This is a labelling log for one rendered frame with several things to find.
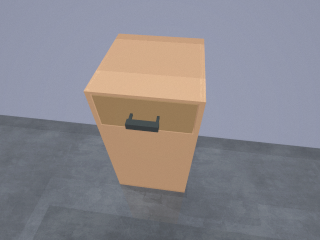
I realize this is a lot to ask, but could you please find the drawer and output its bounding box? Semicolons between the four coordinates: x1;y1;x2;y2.
91;94;198;134

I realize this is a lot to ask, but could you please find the handle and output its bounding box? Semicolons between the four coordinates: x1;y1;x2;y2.
125;113;160;133

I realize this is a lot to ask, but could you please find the cabinet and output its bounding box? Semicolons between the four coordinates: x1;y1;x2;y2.
83;33;206;193

